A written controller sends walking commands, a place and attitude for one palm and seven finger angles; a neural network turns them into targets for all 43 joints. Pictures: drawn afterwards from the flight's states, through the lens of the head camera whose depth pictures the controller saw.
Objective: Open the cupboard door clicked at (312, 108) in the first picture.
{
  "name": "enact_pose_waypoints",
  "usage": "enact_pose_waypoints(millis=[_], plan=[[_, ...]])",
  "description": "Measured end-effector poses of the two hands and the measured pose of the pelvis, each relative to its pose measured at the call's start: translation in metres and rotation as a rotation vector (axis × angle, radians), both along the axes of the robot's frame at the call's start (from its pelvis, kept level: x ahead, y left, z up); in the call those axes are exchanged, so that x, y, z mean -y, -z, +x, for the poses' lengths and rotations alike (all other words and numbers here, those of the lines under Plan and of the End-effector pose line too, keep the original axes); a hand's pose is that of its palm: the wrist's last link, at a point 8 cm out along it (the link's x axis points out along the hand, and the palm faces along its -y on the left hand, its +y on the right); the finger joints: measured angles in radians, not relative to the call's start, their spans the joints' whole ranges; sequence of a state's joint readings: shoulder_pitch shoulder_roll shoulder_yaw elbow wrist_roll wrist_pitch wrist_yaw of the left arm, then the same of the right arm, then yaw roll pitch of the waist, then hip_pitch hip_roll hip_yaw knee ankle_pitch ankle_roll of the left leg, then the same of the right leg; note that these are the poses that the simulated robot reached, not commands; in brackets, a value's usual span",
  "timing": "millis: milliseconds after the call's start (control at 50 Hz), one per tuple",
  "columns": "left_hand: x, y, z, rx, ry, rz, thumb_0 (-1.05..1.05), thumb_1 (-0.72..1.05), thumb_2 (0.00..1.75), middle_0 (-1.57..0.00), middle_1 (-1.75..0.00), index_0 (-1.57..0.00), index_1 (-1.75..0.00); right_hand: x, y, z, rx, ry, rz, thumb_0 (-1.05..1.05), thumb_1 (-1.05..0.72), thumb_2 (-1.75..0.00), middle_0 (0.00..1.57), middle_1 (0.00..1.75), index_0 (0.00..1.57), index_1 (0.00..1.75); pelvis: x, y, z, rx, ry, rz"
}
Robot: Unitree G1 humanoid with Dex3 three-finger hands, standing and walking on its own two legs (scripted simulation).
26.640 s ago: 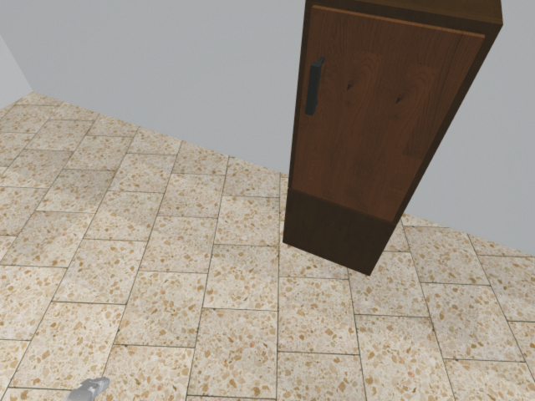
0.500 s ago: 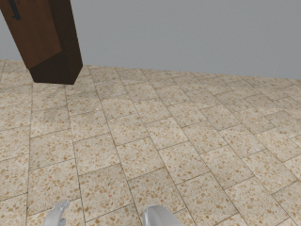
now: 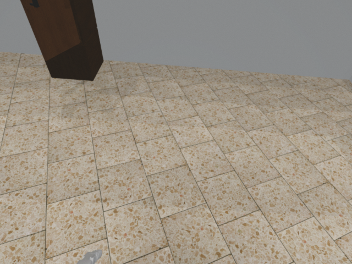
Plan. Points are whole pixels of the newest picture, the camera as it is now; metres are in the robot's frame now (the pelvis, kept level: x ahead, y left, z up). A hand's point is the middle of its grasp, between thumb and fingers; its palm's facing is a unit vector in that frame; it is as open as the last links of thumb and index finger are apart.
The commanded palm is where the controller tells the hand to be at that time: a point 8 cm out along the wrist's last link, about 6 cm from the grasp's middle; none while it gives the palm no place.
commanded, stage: relax the arm and regain balance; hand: left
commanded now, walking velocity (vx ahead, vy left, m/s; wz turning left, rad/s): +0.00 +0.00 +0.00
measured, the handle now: out of the picture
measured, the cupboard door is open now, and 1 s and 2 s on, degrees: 68 68 68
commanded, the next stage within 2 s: stand and wait in 1.26 s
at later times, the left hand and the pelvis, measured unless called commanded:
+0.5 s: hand out of the picture +0.00 +0.16 -0.15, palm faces +0.04 -0.97 -0.24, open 16.4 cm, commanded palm none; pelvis -0.12 -0.03 +0.00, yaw +0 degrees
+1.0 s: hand out of the picture -0.07 +0.14 -0.15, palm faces +0.09 -0.98 -0.16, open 16.2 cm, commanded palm none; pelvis -0.19 -0.03 +0.00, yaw +1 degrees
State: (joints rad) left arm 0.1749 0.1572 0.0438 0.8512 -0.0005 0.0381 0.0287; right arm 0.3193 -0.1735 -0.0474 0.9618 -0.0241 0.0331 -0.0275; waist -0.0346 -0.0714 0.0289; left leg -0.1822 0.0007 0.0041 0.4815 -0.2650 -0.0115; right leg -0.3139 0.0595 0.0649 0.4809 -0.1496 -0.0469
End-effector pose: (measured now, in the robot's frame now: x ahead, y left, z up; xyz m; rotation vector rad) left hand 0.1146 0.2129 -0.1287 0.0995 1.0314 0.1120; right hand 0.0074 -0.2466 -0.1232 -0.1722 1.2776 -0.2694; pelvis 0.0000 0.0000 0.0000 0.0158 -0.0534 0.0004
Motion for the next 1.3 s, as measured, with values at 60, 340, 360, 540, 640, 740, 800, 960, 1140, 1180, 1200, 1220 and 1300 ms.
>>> enact_pose_waypoints(millis=[60,340,360,540,640,740,800,960,1140,1180,1200,1220,1300], plan=[[0.0,0.002,-0.021,0.0,-0.039,-0.027,0.09,-0.49,0.3,-0.15,-0.3,-0.15,-0.3,0.001,-0.004,-0.035,-0.057,-0.016,-0.01,0.0,-0.92,-0.9,0.2,0.3,0.19,0.3,0.002,-0.002,-0.019,0.004,-0.001,-0.005],[0.005,-0.016,-0.107,0.004,-0.097,0.079,0.2,-0.54,0.28,-0.15,-0.3,-0.15,-0.29,-0.002,0.027,-0.067,0.002,-0.05,0.127,0.01,-0.93,-0.9,0.2,0.3,0.2,0.3,0.027,0.003,-0.095,0.008,-0.016,0.012],[0.006,-0.018,-0.109,0.0,-0.08,0.086,0.19,-0.55,0.28,-0.15,-0.3,-0.15,-0.29,0.001,0.024,-0.07,0.012,-0.046,0.125,0.01,-0.93,-0.9,0.2,0.3,0.2,0.3,0.028,0.001,-0.099,0.0,-0.015,0.018],[0.001,-0.001,-0.141,-0.043,-0.005,0.092,0.06,-0.51,0.29,-0.15,-0.3,-0.15,-0.29,0.016,0.012,-0.148,-0.071,-0.004,0.053,0.0,-0.92,-0.9,0.2,0.3,0.2,0.3,0.028,0.003,-0.13,-0.06,-0.005,0.005],[0.001,0.004,-0.17,-0.073,-0.122,0.04,0.09,-0.47,0.31,-0.15,-0.3,-0.15,-0.29,0.005,0.006,-0.201,-0.207,-0.017,0.061,0.0,-0.91,-0.9,0.2,0.3,0.19,0.3,0.032,-0.002,-0.146,-0.047,-0.021,0.021],[0.006,-0.001,-0.183,-0.061,-0.125,0.06,0.13,-0.46,0.32,-0.15,-0.3,-0.15,-0.29,-0.003,0.018,-0.211,-0.226,-0.027,0.109,0.0,-0.91,-0.9,0.2,0.3,0.2,0.3,0.036,0.0,-0.158,-0.035,-0.019,0.006],[0.011,-0.004,-0.189,-0.067,-0.085,0.07,0.14,-0.47,0.32,-0.15,-0.3,-0.15,-0.29,-0.006,0.02,-0.204,-0.165,-0.013,0.129,0.0,-0.91,-0.9,0.2,0.3,0.2,0.3,0.038,-0.002,-0.168,-0.028,-0.023,-0.003],[0.022,-0.004,-0.199,-0.051,-0.042,0.036,0.11,-0.48,0.31,-0.15,-0.3,-0.15,-0.29,-0.004,0.017,-0.202,-0.092,-0.038,0.119,0.0,-0.91,-0.9,0.2,0.3,0.2,0.3,0.036,-0.003,-0.187,-0.026,-0.017,-0.011],[0.023,0.001,-0.215,-0.035,-0.082,-0.009,0.13,-0.48,0.31,-0.15,-0.3,-0.15,-0.29,0.002,0.012,-0.228,-0.125,-0.044,0.079,0.0,-0.91,-0.9,0.2,0.3,0.2,0.3,0.03,-0.002,-0.2,-0.024,-0.02,-0.004],[0.022,0.001,-0.217,-0.033,-0.083,-0.01,0.14,-0.48,0.3,-0.15,-0.3,-0.15,-0.29,0.001,0.012,-0.233,-0.131,-0.042,0.079,0.0,-0.91,-0.9,0.2,0.3,0.2,0.3,0.028,-0.002,-0.202,-0.022,-0.02,-0.002],[0.021,0.001,-0.217,-0.033,-0.083,-0.008,0.14,-0.49,0.3,-0.15,-0.3,-0.15,-0.29,0.0,0.012,-0.235,-0.133,-0.041,0.08,0.0,-0.91,-0.9,0.2,0.3,0.2,0.3,0.028,-0.002,-0.203,-0.022,-0.02,-0.002],[0.02,0.001,-0.218,-0.033,-0.081,-0.007,0.14,-0.49,0.3,-0.15,-0.3,-0.15,-0.29,-0.001,0.013,-0.236,-0.135,-0.04,0.082,0.0,-0.91,-0.9,0.2,0.3,0.2,0.3,0.027,-0.002,-0.204,-0.021,-0.021,-0.002],[0.017,0.0,-0.22,-0.032,-0.079,0.004,0.15,-0.49,0.3,-0.15,-0.3,-0.15,-0.29,-0.006,0.015,-0.239,-0.133,-0.038,0.094,0.0,-0.91,-0.9,0.2,0.3,0.2,0.3,0.026,-0.001,-0.205,-0.021,-0.02,-0.001]])
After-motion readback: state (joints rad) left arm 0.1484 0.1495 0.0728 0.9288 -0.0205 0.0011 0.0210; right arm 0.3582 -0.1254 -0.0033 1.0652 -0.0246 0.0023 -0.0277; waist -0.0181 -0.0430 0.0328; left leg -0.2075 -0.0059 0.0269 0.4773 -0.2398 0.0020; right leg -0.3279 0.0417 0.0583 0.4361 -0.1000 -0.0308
